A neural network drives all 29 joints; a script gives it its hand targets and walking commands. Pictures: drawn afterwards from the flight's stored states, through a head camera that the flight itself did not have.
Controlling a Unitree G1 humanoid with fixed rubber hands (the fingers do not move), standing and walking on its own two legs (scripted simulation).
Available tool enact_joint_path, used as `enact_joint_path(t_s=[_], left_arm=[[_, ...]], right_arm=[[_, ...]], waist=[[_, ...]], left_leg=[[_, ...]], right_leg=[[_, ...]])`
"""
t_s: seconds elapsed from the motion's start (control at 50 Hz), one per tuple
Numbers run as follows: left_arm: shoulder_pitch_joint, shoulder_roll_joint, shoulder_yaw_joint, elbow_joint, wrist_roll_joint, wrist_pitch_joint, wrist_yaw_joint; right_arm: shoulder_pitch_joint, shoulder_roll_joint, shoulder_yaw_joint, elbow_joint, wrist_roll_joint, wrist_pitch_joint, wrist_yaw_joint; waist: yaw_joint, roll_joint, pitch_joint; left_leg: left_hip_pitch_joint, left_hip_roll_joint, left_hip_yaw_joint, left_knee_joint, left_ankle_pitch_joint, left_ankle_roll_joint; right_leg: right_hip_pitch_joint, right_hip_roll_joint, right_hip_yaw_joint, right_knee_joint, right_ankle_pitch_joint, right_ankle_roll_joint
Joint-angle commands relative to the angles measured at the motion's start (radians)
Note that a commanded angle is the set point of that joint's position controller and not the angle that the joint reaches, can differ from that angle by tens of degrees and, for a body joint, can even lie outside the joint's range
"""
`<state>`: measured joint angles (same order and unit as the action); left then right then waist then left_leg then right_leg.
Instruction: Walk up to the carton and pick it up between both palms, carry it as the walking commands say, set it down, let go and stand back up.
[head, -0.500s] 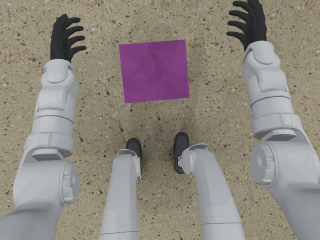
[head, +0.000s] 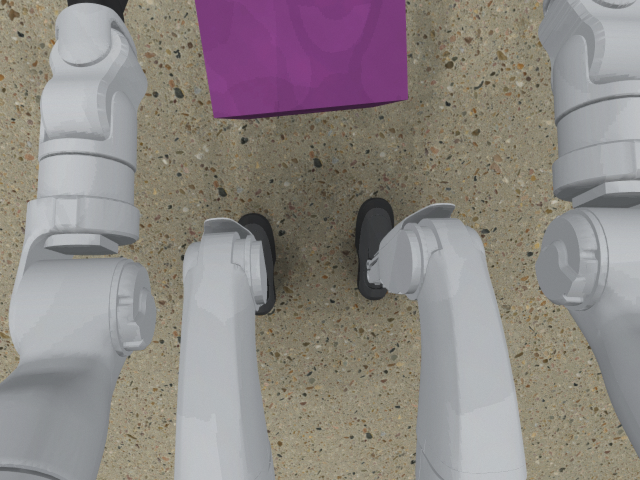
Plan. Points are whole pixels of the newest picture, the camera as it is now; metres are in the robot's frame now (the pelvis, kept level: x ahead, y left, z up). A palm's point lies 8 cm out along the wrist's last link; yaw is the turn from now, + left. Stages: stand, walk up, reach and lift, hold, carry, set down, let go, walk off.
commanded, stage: reach and lift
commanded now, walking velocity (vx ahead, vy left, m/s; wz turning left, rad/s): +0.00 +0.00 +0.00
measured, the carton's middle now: (302, 37) +0.53 +0.01 -0.39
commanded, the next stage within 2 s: none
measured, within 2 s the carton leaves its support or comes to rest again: neither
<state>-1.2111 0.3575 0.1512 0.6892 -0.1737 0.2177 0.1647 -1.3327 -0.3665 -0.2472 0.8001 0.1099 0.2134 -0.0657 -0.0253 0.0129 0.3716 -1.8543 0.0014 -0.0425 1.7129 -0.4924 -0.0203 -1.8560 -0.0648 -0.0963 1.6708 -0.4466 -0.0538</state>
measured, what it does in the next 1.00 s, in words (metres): lowers itself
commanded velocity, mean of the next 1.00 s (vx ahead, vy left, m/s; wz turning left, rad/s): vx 0.00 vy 0.00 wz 0.00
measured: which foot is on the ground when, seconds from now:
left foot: down 0.00-1.00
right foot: down 0.00-1.00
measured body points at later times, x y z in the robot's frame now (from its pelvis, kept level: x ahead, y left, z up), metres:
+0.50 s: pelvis -0.02 +0.00 -0.12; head +0.35 +0.00 +0.13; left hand +0.53 +0.21 -0.30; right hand +0.54 -0.20 -0.28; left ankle +0.11 +0.13 -0.48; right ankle +0.13 -0.10 -0.48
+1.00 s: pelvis +0.00 +0.00 -0.16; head +0.38 +0.00 +0.08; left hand +0.54 +0.23 -0.34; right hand +0.57 -0.20 -0.33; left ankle +0.11 +0.13 -0.48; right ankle +0.13 -0.10 -0.48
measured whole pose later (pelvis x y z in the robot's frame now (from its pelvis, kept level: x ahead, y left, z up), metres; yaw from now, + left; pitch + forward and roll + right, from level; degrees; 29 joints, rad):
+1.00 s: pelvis +0.00 +0.00 -0.16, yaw -1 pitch +30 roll -1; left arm -1.37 0.46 0.12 1.05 -0.33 0.06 0.10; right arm -1.52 -0.45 -0.04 1.15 0.22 0.10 -0.08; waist 0.01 0.01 0.52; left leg -2.17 0.00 -0.05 2.28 -0.63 -0.03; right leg -2.19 -0.06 -0.08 2.23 -0.56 -0.07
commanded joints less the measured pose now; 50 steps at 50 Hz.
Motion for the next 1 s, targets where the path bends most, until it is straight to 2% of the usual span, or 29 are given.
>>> enact_joint_path(t_s=[0.0,0.04,0.06,0.1,0.14,0.16,0.18,0.2,0.22,0.24,0.26,0.28,0.3,0.34,0.36,0.38,0.42,0.5,0.52,0.54,0.58,0.6,0.64,0.7,0.72,0.84,0.88,0.9,0.98], left_arm=[[-0.423,0.366,0.125,-0.236,-0.055,0.011,0.031],[-0.529,0.403,0.077,-0.442,-0.089,0.032,0.041],[-0.54,0.43,0.093,-0.353,-0.064,0.033,0.043],[-0.561,0.432,0.051,-0.595,-0.11,0.033,0.044],[-0.548,0.4,0.073,-0.347,-0.107,0.037,0.02],[-0.522,0.386,0.096,-0.173,-0.092,0.026,0.011],[-0.558,0.344,0.068,-0.217,-0.115,0.028,-0.007],[-0.528,0.357,0.072,0.049,-0.093,0.026,-0.011],[-0.554,0.272,0.046,0.042,-0.109,0.03,-0.02],[-0.518,0.25,0.044,0.286,-0.066,0.014,-0.038],[-0.563,0.271,0.074,0.027,-0.031,-0.007,-0.038],[-0.517,0.252,0.085,0.257,-0.027,-0.03,-0.04],[-0.605,0.251,0.054,0.089,-0.067,-0.044,-0.032],[-0.592,0.23,0.029,0.004,-0.068,-0.082,-0.025],[-0.622,0.279,0.023,0.004,-0.079,-0.093,-0.016],[-0.565,0.231,0.005,0.308,-0.101,-0.091,-0.029],[-0.593,0.23,0.001,0.167,-0.068,-0.121,-0.025],[-0.566,0.189,-0.043,0.191,-0.083,-0.155,-0.025],[-0.571,0.223,-0.029,0.202,-0.075,-0.175,-0.024],[-0.611,0.218,-0.053,0.139,-0.093,-0.177,-0.016],[-0.595,0.145,-0.104,0.114,-0.119,-0.187,-0.024],[-0.552,0.134,-0.113,0.256,-0.139,-0.186,-0.037],[-0.433,0.127,-0.118,0.325,-0.131,-0.184,-0.064],[-0.506,0.161,-0.126,0.198,-0.136,-0.211,-0.054],[-0.513,0.189,-0.094,0.151,-0.13,-0.21,-0.055],[-0.46,0.111,-0.155,0.161,-0.162,-0.206,-0.063],[-0.441,0.116,-0.148,0.18,-0.154,-0.21,-0.061],[-0.476,0.108,-0.16,0.18,-0.18,-0.208,-0.063],[-0.447,0.109,-0.144,0.211,-0.151,-0.204,-0.06]], right_arm=[[-0.35,-0.301,0.119,-0.228,0.187,0.044,-0.064],[-0.435,-0.343,0.133,-0.421,0.198,0.063,-0.096],[-0.43,-0.337,0.104,-0.291,0.197,0.081,-0.09],[-0.546,-0.389,0.108,-0.619,0.214,0.073,-0.115],[-0.524,-0.368,0.096,-0.409,0.148,0.073,-0.114],[-0.567,-0.318,0.129,-0.339,0.16,0.061,-0.104],[-0.572,-0.297,0.162,-0.364,0.18,0.06,-0.1],[-0.576,-0.303,0.136,-0.14,0.133,0.049,-0.097],[-0.568,-0.28,0.152,-0.113,0.146,0.041,-0.078],[-0.532,-0.247,0.166,0.143,0.127,0.033,-0.061],[-0.546,-0.245,0.194,-0.069,0.132,0.018,-0.057],[-0.515,-0.258,0.166,0.166,0.113,-0.005,-0.055],[-0.619,-0.265,0.164,-0.001,0.148,-0.026,-0.057],[-0.561,-0.255,0.187,-0.018,0.172,-0.06,-0.057],[-0.562,-0.268,0.167,0.026,0.175,-0.065,-0.062],[-0.523,-0.241,0.184,0.268,0.163,-0.072,-0.049],[-0.534,-0.26,0.154,0.172,0.162,-0.094,-0.036],[-0.517,-0.262,0.156,0.183,0.17,-0.131,-0.026],[-0.514,-0.235,0.18,0.21,0.186,-0.143,-0.02],[-0.562,-0.288,0.151,0.111,0.184,-0.155,-0.033],[-0.553,-0.223,0.198,0.066,0.235,-0.168,-0.028],[-0.459,-0.21,0.209,0.266,0.206,-0.159,-0.027],[-0.435,-0.184,0.231,0.247,0.196,-0.164,-0.003],[-0.38,-0.157,0.248,0.215,0.244,-0.167,-0.009],[-0.367,-0.201,0.2,0.204,0.202,-0.172,-0.013],[-0.322,-0.19,0.196,0.21,0.214,-0.17,-0.015],[-0.345,-0.142,0.241,0.173,0.262,-0.173,-0.013],[-0.34,-0.118,0.266,0.214,0.259,-0.162,-0.009],[-0.329,-0.153,0.203,0.252,0.233,-0.165,-0.019]], waist=[[0.107,-0.028,-2.13],[0.067,0.009,-2.447],[0.099,0.032,-2.32],[0.061,0.032,-2.548],[0.045,-0.001,-2.148],[0.124,0.009,-1.863],[0.099,-0.004,-1.885],[0.097,-0.011,-1.518],[0.07,0.006,-1.532],[0.102,-0.004,-1.151],[0.167,0.042,-1.508],[0.117,0.005,-1.193],[0.112,0.014,-1.498],[0.122,0.051,-1.656],[0.107,0.047,-1.633],[0.071,-0.018,-1.276],[0.114,0.066,-1.31],[0.08,0.103,-1.376],[0.111,0.092,-1.332],[0.069,0.088,-1.439],[0.102,0.15,-1.551],[0.065,0.107,-1.32],[0.065,0.099,-1.208],[0.077,0.101,-1.381],[0.034,0.109,-1.366],[0.015,0.161,-1.402],[0.067,0.108,-1.431],[0.025,0.081,-1.461],[0.04,0.132,-1.377]], left_leg=[[0.49,-0.086,0.148,-0.039,0.242,0.008],[0.622,-0.074,0.154,0.038,0.339,-0.002],[0.555,-0.071,0.161,0.058,0.29,-0.005],[0.581,-0.086,0.159,0.112,0.418,0.003],[0.399,-0.068,0.155,0.111,0.264,0.007],[0.241,-0.059,0.173,0.116,0.171,0.005],[0.328,-0.043,0.162,0.117,0.144,0.016],[0.133,-0.027,0.161,0.117,0.005,0.003],[0.189,-0.033,0.152,0.123,-0.002,0.011],[-0.02,-0.017,0.137,0.126,-0.128,0.017],[0.237,-0.033,0.165,0.134,0.044,0.003],[0.002,-0.017,0.151,0.162,-0.079,-0.003],[0.198,-0.03,0.143,0.159,0.0,0.01],[0.299,-0.034,0.156,0.21,0.145,-0.001],[0.272,-0.036,0.149,0.213,0.163,0.0],[0.056,-0.014,0.135,0.242,0.062,0.005],[0.148,-0.024,0.13,0.226,0.065,0.002],[0.246,-0.02,0.088,0.274,0.171,-0.008],[0.198,-0.032,0.1,0.303,0.178,-0.01],[0.27,-0.034,0.089,0.313,0.208,-0.002],[0.314,-0.037,0.109,0.329,0.318,-0.012],[0.159,-0.03,0.103,0.346,0.226,-0.016],[0.105,-0.02,0.099,0.338,0.153,-0.003],[0.179,-0.025,0.119,0.365,0.285,-0.018],[0.108,-0.028,0.102,0.371,0.29,-0.022],[0.189,-0.031,0.102,0.387,0.334,-0.032],[0.188,-0.027,0.108,0.378,0.318,-0.016],[0.227,-0.027,0.101,0.385,0.326,-0.021],[0.185,-0.034,0.1,0.375,0.266,-0.023]], right_leg=[[1.051,0.107,0.134,0.073,0.361,0.036],[1.226,0.113,0.15,0.112,0.492,0.027],[1.133,0.114,0.144,0.155,0.462,0.031],[1.306,0.13,0.163,0.199,0.653,0.021],[1.09,0.122,0.162,0.176,0.46,0.024],[0.928,0.101,0.171,0.156,0.334,0.031],[0.926,0.097,0.166,0.153,0.284,0.024],[0.725,0.082,0.156,0.13,0.118,0.029],[0.724,0.08,0.141,0.142,0.083,0.03],[0.508,0.068,0.172,0.143,-0.052,0.031],[0.724,0.085,0.175,0.141,0.088,0.039],[0.546,0.079,0.183,0.153,-0.011,0.039],[0.693,0.082,0.145,0.19,0.067,0.052],[0.735,0.1,0.166,0.232,0.217,0.041],[0.752,0.105,0.15,0.263,0.277,0.036],[0.571,0.084,0.137,0.29,0.166,0.049],[0.481,0.092,0.128,0.293,0.122,0.038],[0.454,0.087,0.125,0.354,0.209,0.032],[0.414,0.088,0.135,0.368,0.206,0.037],[0.45,0.087,0.12,0.388,0.243,0.038],[0.526,0.098,0.123,0.402,0.344,0.036],[0.461,0.081,0.137,0.416,0.296,0.028],[0.392,0.068,0.142,0.4,0.234,0.041],[0.515,0.092,0.148,0.434,0.373,0.036],[0.518,0.095,0.145,0.447,0.429,0.022],[0.483,0.093,0.148,0.447,0.431,0.019],[0.49,0.091,0.138,0.451,0.417,0.029],[0.51,0.097,0.127,0.459,0.411,0.032],[0.43,0.085,0.127,0.463,0.344,0.031]])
